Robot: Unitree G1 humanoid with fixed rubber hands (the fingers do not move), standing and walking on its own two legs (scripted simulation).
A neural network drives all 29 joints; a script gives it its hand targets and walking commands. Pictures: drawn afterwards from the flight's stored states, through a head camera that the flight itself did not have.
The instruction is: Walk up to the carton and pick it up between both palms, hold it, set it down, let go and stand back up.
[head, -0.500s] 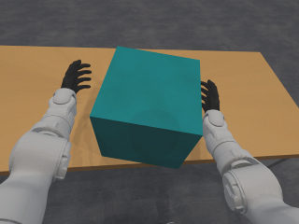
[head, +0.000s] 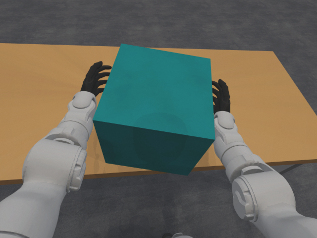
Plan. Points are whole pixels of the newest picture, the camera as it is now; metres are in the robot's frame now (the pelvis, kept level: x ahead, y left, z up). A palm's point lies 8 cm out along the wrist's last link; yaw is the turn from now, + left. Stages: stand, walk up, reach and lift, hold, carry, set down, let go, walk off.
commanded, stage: reach and lift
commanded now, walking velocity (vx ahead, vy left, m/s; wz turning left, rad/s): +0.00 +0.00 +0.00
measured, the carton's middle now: (156, 112) +0.44 -0.04 +0.02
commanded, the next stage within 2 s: none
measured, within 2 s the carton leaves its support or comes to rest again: leaves its support in 1.72 s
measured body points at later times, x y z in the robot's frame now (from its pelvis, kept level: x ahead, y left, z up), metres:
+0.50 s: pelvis +0.01 +0.00 +0.01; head +0.09 +0.04 +0.45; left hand +0.50 +0.13 +0.07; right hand +0.42 -0.20 +0.07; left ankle +0.02 +0.11 -0.71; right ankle +0.03 -0.14 -0.71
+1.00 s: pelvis +0.03 +0.01 +0.03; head +0.11 +0.04 +0.47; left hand +0.50 +0.13 +0.07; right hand +0.41 -0.20 +0.07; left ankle +0.02 +0.11 -0.71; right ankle +0.03 -0.14 -0.71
